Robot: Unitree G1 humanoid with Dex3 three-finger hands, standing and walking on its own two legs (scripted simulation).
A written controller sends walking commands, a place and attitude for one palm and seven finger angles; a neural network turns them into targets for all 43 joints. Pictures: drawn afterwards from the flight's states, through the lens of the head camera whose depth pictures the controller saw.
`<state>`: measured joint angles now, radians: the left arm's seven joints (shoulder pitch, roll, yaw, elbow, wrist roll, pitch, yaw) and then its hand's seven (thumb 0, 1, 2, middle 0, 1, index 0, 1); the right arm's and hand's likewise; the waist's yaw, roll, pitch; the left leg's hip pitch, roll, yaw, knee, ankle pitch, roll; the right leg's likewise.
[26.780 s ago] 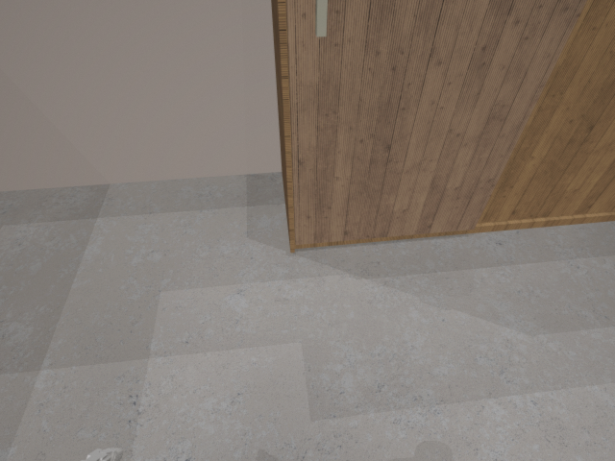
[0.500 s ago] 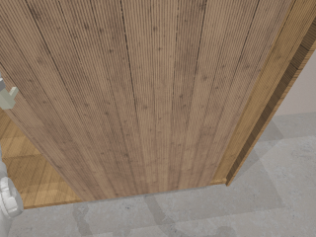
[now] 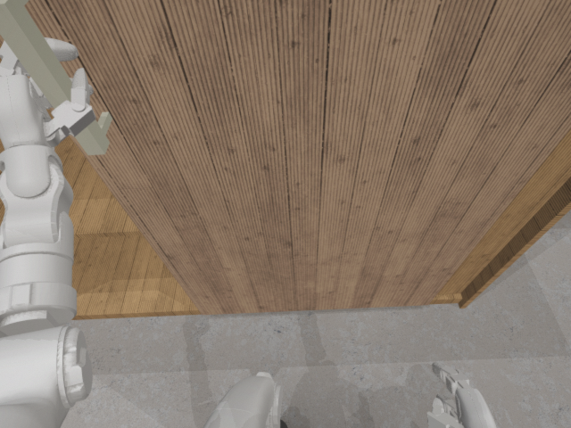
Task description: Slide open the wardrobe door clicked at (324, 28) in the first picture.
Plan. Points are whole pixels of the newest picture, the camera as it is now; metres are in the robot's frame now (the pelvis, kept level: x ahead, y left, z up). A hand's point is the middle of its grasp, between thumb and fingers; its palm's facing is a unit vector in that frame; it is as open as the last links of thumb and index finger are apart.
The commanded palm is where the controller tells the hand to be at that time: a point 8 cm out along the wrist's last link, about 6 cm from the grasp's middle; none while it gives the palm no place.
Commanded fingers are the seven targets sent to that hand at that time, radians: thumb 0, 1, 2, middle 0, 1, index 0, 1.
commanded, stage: stop walking and hold the door there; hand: left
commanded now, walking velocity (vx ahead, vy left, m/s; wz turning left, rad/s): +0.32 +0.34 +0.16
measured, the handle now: (65, 76) +0.46 +0.29 +0.24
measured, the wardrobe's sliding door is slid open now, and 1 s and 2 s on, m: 0.64 0.64 0.64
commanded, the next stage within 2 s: loosen the grip on the handle in 1.02 s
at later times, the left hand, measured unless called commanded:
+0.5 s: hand (81, 110) +0.42 +0.27 +0.22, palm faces +0.23 -0.97 -0.11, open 6.0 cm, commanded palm +0.39 +0.31 +0.20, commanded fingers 0.00 0.90 0.90 -0.45 -1.40 -0.45 -1.40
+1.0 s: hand (80, 111) +0.41 +0.26 +0.22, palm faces +0.21 -0.97 -0.08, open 6.1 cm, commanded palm +0.39 +0.30 +0.20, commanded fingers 0.00 0.90 0.90 -0.45 -1.40 -0.45 -1.40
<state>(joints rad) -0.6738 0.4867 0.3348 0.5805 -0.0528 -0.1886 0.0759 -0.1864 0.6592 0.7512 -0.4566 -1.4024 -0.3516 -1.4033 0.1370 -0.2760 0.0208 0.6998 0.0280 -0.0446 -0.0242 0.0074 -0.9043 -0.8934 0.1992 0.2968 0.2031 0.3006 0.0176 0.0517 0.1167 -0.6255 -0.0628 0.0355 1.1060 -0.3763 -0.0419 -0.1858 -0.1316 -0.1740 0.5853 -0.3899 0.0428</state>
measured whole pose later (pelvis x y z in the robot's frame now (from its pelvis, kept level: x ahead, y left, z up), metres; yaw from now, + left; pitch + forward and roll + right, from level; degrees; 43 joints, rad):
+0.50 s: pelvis +0.00 +0.09 -0.01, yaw +5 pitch -2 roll +0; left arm -0.69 0.26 0.14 0.20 -0.09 -0.10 0.10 -0.14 0.70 0.80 -0.45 -1.40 -0.25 -1.39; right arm 0.08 -0.15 0.07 0.67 0.03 -0.08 -0.04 0.01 -0.90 -0.89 0.20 0.30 0.20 0.30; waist 0.02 0.05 0.23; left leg -0.46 0.09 0.04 0.78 -0.32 -0.03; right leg -0.31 0.00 -0.10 0.70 -0.35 -0.05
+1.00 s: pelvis -0.01 +0.10 +0.00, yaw +5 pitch +0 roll -1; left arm -0.69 0.24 0.10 0.32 -0.09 -0.08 0.12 -0.06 0.75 0.78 -0.46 -1.40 -0.20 -1.39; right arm 0.12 -0.22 0.03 0.64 0.03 -0.02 -0.07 0.01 -0.91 -0.89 0.20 0.30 0.20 0.30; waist 0.00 0.03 0.12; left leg -0.32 0.07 0.07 0.58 -0.26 -0.02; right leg -0.25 -0.01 -0.08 0.57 -0.31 -0.01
